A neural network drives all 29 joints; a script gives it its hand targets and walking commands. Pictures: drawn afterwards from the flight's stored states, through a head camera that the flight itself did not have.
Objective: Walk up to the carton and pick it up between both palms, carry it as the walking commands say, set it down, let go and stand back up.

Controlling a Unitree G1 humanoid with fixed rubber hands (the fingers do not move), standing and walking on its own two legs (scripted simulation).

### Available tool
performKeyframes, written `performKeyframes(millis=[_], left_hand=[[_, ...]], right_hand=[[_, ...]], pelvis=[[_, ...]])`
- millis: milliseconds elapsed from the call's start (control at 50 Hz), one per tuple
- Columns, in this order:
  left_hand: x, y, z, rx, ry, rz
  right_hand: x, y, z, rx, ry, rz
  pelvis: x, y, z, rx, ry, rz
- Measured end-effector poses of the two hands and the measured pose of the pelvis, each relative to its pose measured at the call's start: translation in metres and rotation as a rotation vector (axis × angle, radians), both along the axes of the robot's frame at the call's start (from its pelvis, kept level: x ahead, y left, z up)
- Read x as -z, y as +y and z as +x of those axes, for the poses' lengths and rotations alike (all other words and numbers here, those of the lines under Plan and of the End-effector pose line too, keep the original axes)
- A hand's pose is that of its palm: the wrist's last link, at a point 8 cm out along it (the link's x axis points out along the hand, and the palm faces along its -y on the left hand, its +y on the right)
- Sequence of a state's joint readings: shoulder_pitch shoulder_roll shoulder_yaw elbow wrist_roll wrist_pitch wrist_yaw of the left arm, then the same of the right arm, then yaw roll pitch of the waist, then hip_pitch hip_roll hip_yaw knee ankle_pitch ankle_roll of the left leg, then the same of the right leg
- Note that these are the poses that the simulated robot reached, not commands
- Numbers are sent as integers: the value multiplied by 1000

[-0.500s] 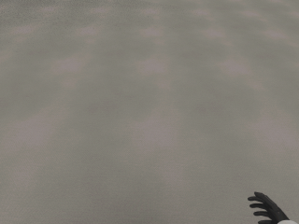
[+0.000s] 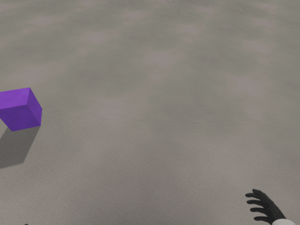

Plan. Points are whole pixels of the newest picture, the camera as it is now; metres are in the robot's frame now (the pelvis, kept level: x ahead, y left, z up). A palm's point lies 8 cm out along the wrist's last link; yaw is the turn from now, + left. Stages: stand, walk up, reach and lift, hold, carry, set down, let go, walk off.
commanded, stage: walk up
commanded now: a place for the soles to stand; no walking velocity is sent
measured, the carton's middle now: (20, 109) +1.06 +1.00 -0.63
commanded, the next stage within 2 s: none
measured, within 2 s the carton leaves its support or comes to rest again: neither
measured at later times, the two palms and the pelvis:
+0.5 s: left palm out of the picture +0.06 +0.43 -0.03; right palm (183, 120) +0.49 -0.12 -0.04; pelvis +0.18 +0.09 +0.01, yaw +22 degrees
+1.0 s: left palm out of the picture +0.21 +0.51 -0.02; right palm (144, 92) +0.66 +0.02 -0.06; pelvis +0.37 +0.21 +0.01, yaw +35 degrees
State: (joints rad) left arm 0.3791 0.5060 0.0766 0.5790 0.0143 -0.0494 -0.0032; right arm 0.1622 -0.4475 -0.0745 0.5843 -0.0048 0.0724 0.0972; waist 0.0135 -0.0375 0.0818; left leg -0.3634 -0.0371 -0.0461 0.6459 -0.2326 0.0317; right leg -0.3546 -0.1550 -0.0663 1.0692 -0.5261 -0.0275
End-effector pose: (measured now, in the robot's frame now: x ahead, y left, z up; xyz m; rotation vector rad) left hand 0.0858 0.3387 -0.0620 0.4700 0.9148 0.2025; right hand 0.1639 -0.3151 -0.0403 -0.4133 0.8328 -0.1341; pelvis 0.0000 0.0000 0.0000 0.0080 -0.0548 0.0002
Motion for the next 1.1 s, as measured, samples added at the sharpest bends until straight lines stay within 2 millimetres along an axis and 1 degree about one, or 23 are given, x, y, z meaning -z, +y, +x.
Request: performKeyframes(millis=[60,120,160,200,240,300,340,380,460,520,560,580,620,660,700,760,800,820,860,900,960,1040,1100], left_hand=[[-7,-10,29,20,-36,-17],[-13,-11,47,14,-53,5],[-16,-5,50,-17,-67,45],[-23,6,43,-86,-73,85],[-33,16,31,-155,-67,112],[-46,30,11,-235,-25,140],[-52,40,-2,-283,11,152],[-54,51,-14,-331,48,158],[-46,73,-25,-425,118,142],[-27,95,-22,-482,155,111],[-9,110,-12,-504,162,76],[-3,114,-1,-507,152,54],[1,121,33,-493,94,13],[0,125,71,-460,26,-18],[-3,128,104,-427,-19,-33],[-8,135,143,-400,-49,-32],[-10,142,160,-400,-64,-7],[-10,147,164,-412,-70,15],[-12,155,161,-460,-69,58],[-18,160,152,-522,-48,81],[-30,165,136,-593,7,89],[-42,179,119,-660,83,86],[-41,195,111,-710,136,71]], right_hand=[[8,1,1,12,65,7],[21,1,12,7,100,27],[33,3,30,-15,116,37],[39,14,54,-61,141,40],[38,28,85,-128,146,44],[27,54,140,-227,106,60],[19,75,177,-286,74,68],[12,100,215,-344,46,76],[1,163,287,-454,-13,84],[-4,211,337,-517,-84,60],[-1,232,360,-517,-134,31],[1,238,366,-504,-133,25],[5,245,369,-479,-96,16],[8,245,367,-464,-45,2],[10,243,367,-448,-4,-7],[16,237,372,-426,37,-6],[24,234,383,-422,55,-4],[30,235,391,-428,65,-8],[39,245,409,-446,92,-13],[40,266,431,-486,106,-7],[28,308,469,-570,74,21],[9,370,519,-670,20,50],[0,422,554,-731,-17,59]], pelvis=[[-5,2,20,-39,8,9],[-3,1,43,-79,5,14],[3,0,60,-116,1,8],[2,3,75,-156,-4,-2],[-3,9,89,-191,-10,-8],[-12,21,109,-234,-16,-7],[-16,30,123,-263,-17,-5],[-17,40,137,-294,-18,-4],[-14,67,167,-351,-12,-7],[-2,96,193,-385,-5,-7],[11,115,206,-410,-12,2],[12,120,212,-421,-17,9],[9,128,224,-439,-22,20],[4,135,239,-459,-18,26],[0,141,254,-473,-13,30],[-2,150,280,-490,-11,32],[3,155,300,-507,-11,30],[7,158,310,-522,-14,23],[10,165,326,-550,-22,8],[6,175,339,-572,-28,-2],[-5,193,357,-595,-30,-5],[-15,221,380,-622,-24,4],[-16,247,396,-642,-21,6]])
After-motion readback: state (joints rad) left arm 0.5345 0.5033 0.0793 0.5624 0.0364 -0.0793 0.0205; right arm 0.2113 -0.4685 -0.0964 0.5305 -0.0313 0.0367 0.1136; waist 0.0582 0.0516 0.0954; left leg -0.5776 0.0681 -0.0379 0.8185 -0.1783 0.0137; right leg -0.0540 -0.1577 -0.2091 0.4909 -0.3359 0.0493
